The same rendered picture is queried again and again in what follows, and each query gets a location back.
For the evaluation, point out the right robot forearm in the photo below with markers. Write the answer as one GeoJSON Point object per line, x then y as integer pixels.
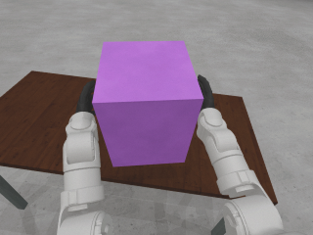
{"type": "Point", "coordinates": [234, 178]}

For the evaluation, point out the carton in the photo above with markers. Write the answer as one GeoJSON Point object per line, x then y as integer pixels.
{"type": "Point", "coordinates": [147, 100]}

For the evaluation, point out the table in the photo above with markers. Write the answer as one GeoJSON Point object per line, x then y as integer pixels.
{"type": "Point", "coordinates": [34, 115]}

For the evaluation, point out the right robot hand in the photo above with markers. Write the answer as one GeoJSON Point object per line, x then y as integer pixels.
{"type": "Point", "coordinates": [208, 99]}

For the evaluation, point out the left robot forearm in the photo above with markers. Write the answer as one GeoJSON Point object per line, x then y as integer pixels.
{"type": "Point", "coordinates": [83, 187]}

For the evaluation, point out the left robot hand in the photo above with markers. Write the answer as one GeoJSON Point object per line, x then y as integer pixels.
{"type": "Point", "coordinates": [84, 103]}

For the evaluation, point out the robot left upper arm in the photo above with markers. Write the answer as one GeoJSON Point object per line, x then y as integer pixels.
{"type": "Point", "coordinates": [89, 223]}

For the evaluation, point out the robot right upper arm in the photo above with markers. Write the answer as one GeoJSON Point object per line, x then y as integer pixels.
{"type": "Point", "coordinates": [253, 215]}

